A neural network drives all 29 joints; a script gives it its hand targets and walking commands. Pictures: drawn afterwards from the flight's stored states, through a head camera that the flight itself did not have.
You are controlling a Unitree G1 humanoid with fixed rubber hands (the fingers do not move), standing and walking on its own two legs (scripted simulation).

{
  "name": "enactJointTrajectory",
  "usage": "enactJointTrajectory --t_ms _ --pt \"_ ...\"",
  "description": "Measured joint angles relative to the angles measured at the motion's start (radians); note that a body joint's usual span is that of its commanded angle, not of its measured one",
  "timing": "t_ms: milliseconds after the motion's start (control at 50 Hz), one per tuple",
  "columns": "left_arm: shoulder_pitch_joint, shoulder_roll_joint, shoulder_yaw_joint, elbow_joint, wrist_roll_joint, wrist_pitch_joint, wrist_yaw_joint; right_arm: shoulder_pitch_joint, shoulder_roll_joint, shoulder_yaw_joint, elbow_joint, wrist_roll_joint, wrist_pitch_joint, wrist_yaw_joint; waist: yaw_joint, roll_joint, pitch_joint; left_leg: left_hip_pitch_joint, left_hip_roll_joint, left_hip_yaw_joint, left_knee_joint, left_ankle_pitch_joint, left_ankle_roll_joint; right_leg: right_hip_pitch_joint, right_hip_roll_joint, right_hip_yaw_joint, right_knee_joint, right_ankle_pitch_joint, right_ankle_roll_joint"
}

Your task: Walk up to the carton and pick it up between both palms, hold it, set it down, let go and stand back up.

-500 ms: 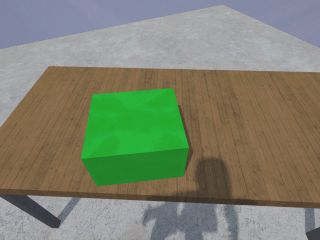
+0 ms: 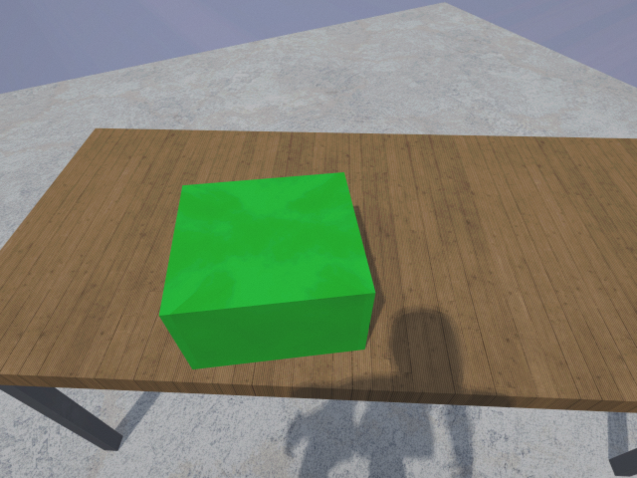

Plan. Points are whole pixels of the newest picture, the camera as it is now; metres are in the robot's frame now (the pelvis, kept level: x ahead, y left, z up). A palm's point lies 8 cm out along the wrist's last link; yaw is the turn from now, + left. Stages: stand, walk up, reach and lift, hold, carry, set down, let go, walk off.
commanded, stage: stand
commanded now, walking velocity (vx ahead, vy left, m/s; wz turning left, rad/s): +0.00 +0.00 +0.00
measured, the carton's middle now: (272, 266) +0.45 +0.08 -0.04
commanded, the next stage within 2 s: none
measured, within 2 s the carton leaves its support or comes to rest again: neither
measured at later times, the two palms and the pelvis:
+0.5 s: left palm out of the picture +0.03 +0.24 -0.13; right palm out of the picture -0.05 -0.23 -0.14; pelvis -0.01 +0.00 +0.00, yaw +0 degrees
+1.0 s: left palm out of the picture +0.02 +0.23 -0.14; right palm out of the picture -0.05 -0.23 -0.14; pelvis -0.01 +0.00 +0.00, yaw +0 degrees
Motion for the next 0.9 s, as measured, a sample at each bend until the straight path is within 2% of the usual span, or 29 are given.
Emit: enactJointTrajectory --t_ms 160,340,600,900 --pt "-0.007 -0.003 0.0 0.021 0.001 0.006 -0.004 0.003 0.009 0.004 0.013 -0.002 -0.002 -0.006 0.003 -0.007 -0.002 0.004 0.001 0.001 -0.004 0.003 -0.001 0.002 0.0 -0.001 -0.002 0.003 0.0" --pt "-0.008 -0.017 -0.002 0.037 0.001 0.0 -0.004 0.003 0.007 0.003 0.022 0.001 0.0 -0.002 -0.001 0.01 -0.002 -0.006 0.007 -0.007 0.004 0.002 -0.004 0.001 0.003 -0.009 -0.013 0.011 -0.002" --pt "-0.021 -0.006 0.004 0.053 0.0 0.002 -0.003 0.009 0.021 0.005 0.029 -0.002 -0.012 -0.008 0.003 -0.014 -0.003 0.003 -0.003 -0.003 -0.01 0.011 0.005 0.004 -0.006 -0.005 -0.018 0.017 0.005" --pt "-0.006 -0.029 -0.001 0.069 0.001 -0.003 -0.003 0.006 0.028 0.007 0.03 0.002 -0.014 -0.007 0.005 0.001 -0.004 -0.005 0.003 -0.006 -0.01 0.012 0.0 0.0 -0.002 -0.01 -0.026 0.023 0.001"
